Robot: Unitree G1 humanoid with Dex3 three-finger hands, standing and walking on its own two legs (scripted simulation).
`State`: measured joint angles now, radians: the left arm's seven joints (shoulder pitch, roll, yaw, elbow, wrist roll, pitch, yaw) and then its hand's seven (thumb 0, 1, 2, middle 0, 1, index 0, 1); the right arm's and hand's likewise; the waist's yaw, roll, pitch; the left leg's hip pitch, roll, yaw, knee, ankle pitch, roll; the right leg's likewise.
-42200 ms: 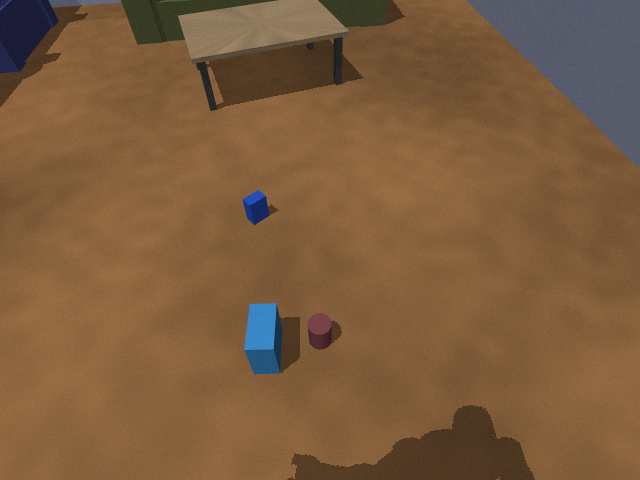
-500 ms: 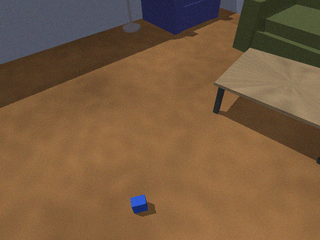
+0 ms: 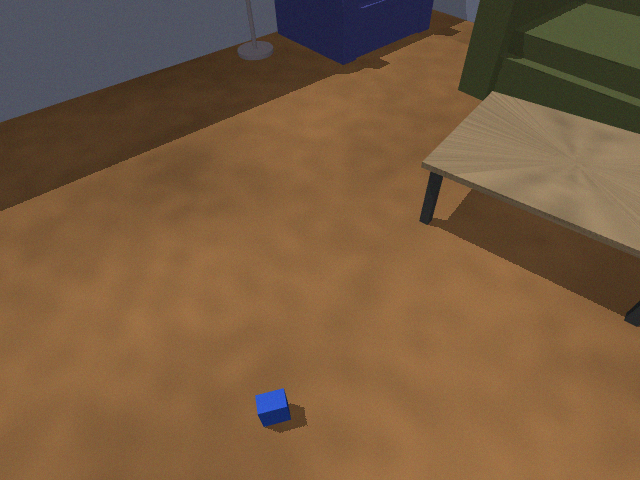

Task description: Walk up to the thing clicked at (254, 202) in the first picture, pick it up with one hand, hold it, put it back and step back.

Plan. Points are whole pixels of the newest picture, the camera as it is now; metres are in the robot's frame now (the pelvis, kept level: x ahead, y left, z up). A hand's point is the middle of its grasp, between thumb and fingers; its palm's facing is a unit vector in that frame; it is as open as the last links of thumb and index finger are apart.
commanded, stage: stand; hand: left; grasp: from the side
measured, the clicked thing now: (273, 407) +0.43 +0.20 -0.72
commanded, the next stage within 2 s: step back in 0.88 s
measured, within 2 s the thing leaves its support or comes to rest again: neither
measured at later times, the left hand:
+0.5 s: hand out of the picture +0.08 +0.25 -0.16, palm faces -0.03 -0.94 -0.34, open 7.4 cm
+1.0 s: hand out of the picture +0.09 +0.26 -0.16, palm faces +0.00 -0.94 -0.35, open 7.4 cm
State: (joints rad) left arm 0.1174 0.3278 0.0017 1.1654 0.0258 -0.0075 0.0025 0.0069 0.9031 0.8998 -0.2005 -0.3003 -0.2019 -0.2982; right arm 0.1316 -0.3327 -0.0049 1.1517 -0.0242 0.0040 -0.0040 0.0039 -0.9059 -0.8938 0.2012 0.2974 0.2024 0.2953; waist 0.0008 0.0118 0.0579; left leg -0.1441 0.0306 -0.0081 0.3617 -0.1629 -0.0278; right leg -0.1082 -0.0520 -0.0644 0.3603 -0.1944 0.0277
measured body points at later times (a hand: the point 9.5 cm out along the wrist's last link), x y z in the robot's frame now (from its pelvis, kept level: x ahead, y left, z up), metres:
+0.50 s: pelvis +0.01 +0.00 +0.00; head +0.02 +0.00 +0.45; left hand +0.08 +0.30 -0.13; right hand +0.08 -0.30 -0.14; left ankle +0.02 +0.14 -0.75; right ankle +0.00 -0.13 -0.75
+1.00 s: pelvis +0.00 +0.00 -0.01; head +0.04 +0.00 +0.44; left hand +0.09 +0.31 -0.14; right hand +0.09 -0.31 -0.14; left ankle +0.03 +0.14 -0.74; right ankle +0.00 -0.13 -0.75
